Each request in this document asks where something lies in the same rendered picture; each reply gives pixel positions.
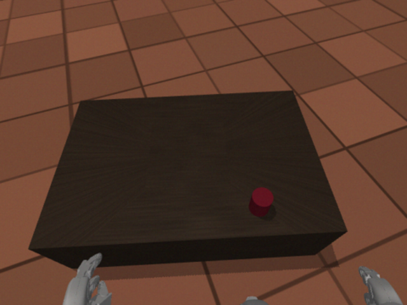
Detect left robot hand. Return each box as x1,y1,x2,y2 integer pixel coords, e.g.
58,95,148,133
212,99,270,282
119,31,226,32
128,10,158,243
63,253,112,305

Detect right robot hand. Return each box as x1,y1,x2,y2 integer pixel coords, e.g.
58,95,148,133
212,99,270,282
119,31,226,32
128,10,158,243
359,266,403,305

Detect can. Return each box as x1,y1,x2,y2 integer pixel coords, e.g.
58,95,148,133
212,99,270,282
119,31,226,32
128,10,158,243
249,187,273,217

